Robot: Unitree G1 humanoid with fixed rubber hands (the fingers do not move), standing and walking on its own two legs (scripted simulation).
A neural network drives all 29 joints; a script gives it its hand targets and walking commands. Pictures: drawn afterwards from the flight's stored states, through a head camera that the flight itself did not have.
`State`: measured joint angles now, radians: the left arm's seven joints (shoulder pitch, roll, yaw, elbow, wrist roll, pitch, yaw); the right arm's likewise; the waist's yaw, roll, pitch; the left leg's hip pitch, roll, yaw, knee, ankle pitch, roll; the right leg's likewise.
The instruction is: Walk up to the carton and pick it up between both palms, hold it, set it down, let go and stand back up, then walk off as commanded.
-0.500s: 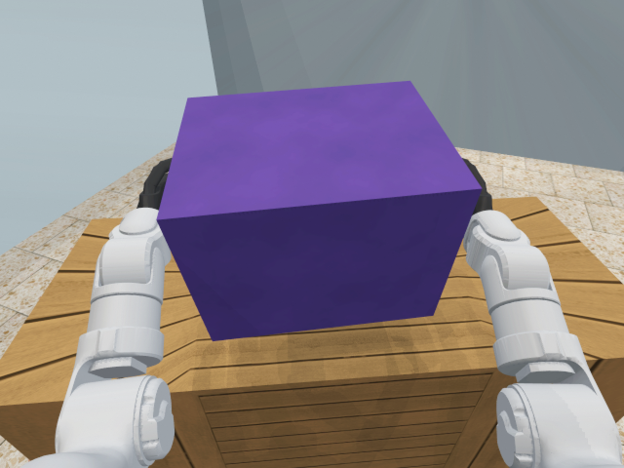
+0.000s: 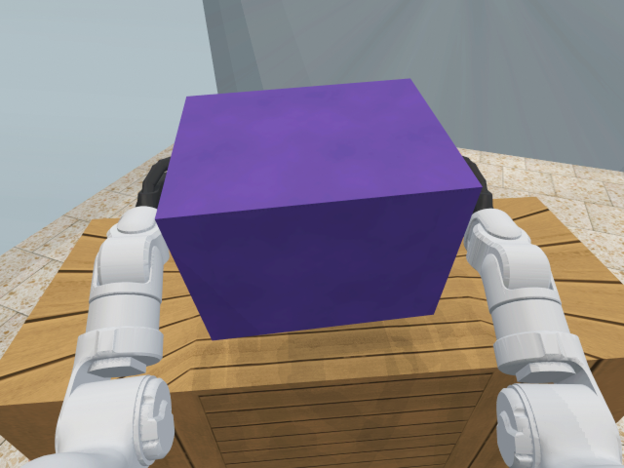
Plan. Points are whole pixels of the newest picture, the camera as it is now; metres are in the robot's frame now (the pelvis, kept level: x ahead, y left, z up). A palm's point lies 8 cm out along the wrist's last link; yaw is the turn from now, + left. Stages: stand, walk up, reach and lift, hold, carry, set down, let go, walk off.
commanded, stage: hold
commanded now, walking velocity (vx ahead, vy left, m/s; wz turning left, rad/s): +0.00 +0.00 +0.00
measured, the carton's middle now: (312, 207) +0.40 +0.01 +0.18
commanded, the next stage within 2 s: none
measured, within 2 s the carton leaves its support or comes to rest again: neither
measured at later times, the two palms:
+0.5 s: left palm (152, 213) +0.36 +0.21 +0.20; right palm (474, 212) +0.36 -0.20 +0.20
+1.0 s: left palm (152, 212) +0.36 +0.21 +0.21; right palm (474, 212) +0.36 -0.20 +0.20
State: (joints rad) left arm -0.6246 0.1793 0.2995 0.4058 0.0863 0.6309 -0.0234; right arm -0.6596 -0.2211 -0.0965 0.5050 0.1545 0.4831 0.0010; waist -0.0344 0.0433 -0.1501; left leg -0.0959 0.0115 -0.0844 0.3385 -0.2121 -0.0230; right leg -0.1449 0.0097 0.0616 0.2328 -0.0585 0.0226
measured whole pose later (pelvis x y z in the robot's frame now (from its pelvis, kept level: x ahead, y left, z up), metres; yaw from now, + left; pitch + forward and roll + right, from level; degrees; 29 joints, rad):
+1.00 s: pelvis +0.00 +0.00 +0.00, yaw +0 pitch -2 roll -1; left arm -0.62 0.18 0.30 0.38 0.09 0.65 -0.03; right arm -0.65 -0.22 -0.10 0.47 0.16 0.50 -0.01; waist -0.03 0.04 -0.15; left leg -0.10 0.01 -0.08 0.34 -0.21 -0.02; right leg -0.14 0.01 0.06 0.23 -0.06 0.02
